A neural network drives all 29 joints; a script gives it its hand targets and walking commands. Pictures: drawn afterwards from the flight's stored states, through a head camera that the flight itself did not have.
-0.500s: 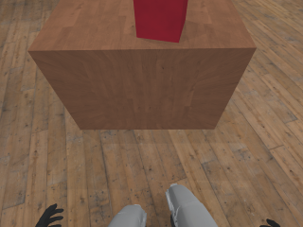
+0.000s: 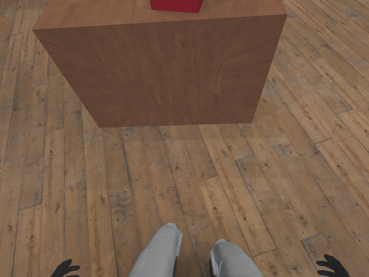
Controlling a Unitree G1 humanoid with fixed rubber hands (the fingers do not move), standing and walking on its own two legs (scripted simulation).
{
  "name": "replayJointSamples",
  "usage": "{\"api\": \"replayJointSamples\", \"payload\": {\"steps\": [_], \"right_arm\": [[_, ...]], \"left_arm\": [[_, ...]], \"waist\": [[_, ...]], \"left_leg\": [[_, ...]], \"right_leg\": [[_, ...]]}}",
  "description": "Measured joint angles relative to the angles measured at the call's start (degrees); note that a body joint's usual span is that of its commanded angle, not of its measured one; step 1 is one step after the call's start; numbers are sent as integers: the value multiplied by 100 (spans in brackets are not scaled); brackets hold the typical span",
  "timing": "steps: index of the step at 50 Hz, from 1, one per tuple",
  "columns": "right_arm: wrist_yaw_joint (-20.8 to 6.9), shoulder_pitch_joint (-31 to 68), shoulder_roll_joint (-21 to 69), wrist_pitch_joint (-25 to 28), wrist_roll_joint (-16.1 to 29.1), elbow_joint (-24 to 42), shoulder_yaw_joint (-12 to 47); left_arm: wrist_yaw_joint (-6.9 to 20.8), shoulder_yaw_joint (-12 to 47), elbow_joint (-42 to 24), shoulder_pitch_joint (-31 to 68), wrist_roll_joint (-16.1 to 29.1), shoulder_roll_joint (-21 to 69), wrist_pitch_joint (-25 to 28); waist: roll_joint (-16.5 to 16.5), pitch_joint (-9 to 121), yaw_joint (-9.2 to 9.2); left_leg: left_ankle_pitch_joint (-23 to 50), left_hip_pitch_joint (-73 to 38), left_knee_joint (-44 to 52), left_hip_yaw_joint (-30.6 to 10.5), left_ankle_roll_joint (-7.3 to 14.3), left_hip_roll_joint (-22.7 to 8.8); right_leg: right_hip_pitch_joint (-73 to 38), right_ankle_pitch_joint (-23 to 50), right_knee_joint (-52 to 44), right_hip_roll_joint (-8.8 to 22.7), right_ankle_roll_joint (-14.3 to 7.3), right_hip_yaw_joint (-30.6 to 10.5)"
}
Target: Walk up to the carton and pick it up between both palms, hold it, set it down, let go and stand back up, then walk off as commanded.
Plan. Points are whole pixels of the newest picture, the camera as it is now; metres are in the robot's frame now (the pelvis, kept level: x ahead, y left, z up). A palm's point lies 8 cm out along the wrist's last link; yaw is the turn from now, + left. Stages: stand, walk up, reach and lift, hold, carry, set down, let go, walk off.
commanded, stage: walk off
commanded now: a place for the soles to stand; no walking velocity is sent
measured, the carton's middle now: out of the picture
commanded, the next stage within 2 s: stand in 0.86 s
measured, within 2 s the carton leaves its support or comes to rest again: neither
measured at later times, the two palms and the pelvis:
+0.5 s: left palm out of the picture +0.02 +0.33 -0.06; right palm out of the picture +0.02 -0.32 -0.10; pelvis -0.04 +0.00 +0.01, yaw +2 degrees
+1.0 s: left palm out of the picture +0.04 +0.32 -0.09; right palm out of the picture +0.10 -0.30 -0.10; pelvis +0.01 +0.01 +0.01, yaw +3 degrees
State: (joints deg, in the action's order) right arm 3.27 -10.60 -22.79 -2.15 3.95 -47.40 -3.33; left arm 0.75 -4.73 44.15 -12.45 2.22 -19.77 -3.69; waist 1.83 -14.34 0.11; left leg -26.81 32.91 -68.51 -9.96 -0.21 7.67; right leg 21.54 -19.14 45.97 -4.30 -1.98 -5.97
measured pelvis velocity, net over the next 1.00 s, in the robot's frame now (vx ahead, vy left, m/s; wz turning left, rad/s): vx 0.01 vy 0.01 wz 0.06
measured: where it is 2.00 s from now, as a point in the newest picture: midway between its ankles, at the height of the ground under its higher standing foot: outside the picture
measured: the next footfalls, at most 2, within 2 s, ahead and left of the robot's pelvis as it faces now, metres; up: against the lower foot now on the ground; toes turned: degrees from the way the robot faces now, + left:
left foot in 0.24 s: -0.07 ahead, +0.13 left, +0.00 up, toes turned -7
right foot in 0.54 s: +0.05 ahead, -0.12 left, +0.00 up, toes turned +7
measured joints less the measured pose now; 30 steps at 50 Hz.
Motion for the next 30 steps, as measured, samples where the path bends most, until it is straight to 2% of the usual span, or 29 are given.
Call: {"api": "replayJointSamples", "payload": {"steps": [3,5,9,12,14,17,20,22,26,28,30], "right_arm": [[-81,-4,-2,11,0,-145,-1],[-132,-9,-4,26,0,-280,0],[-238,-29,-6,113,0,-491,0],[-277,-88,-3,249,0,-539,0],[-282,-173,1,288,0,-562,-1],[-268,-396,1,288,0,-626,-2],[-260,-462,2,292,0,-673,-2],[-258,-460,3,335,0,-646,0],[-261,-461,4,453,0,-520,1],[-266,-459,1,457,-1,-495,1],[-301,-459,0,437,-1,-499,0]], "left_arm": [[-23,3,0,74,0,5,3],[-29,7,-2,121,0,6,42],[-14,9,-1,250,0,7,106],[18,4,14,268,-1,-5,105],[6,-22,138,248,-1,-21,104],[17,-52,248,-27,-1,-95,106],[86,-133,263,-338,0,-244,107],[121,-163,260,-492,0,-332,113],[136,-172,250,-529,0,-395,274],[83,-174,248,-487,0,-354,464],[12,-163,221,-520,0,-302,609]], "waist": [[5,161,5],[10,295,16],[12,542,78],[-8,636,117],[-58,612,173],[-99,846,225],[-171,1159,225],[-200,1368,203],[-207,1463,117],[-36,1359,13],[36,1263,-82]], "left_leg": [[74,-540,-162,-7,0,28],[-12,-1033,185,-12,0,-27],[-419,-1966,1689,66,-1,-271],[-324,-2752,3320,182,44,-319],[139,-2746,3231,189,153,-247],[205,-2819,3231,187,235,-275],[192,-2753,3267,192,235,-284],[170,-2606,3268,197,235,-282],[106,-2412,3226,219,235,-277],[-30,-2203,2758,193,236,-441],[-181,-1749,1785,169,236,-410]], "right_leg": [[2,117,-351,16,0,6],[4,117,-516,23,0,11],[4,197,-857,89,0,109],[104,106,-782,146,0,121],[262,-536,38,46,-1,41],[420,-602,1210,-149,0,39],[423,-606,1963,-167,0,31],[372,-613,1808,-66,0,23],[26,-619,-21,378,1,16],[-47,-69,-416,262,48,135],[-57,-30,-355,172,62,225]]}}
